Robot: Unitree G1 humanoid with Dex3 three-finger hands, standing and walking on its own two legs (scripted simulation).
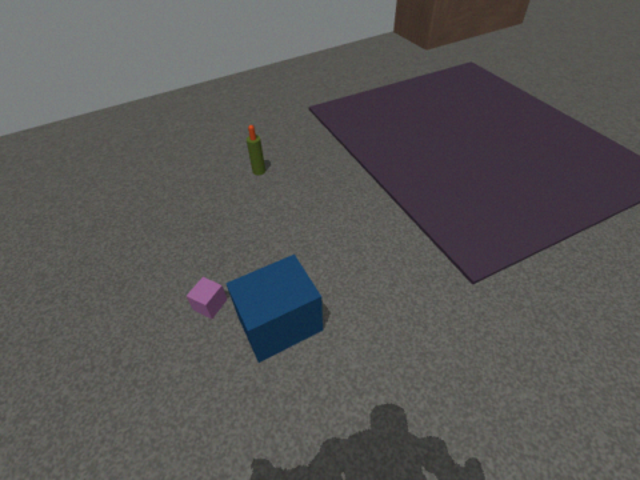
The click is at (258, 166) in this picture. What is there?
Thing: necked bottle
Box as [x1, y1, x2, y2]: [246, 125, 265, 174]
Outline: 249,125 248,129 250,135 246,138 252,170 255,174 261,174 265,170 259,137 254,134 253,126
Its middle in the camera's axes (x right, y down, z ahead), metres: -0.33 -0.43 +1.91
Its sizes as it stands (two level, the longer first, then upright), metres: 0.067 0.067 0.271
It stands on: the floor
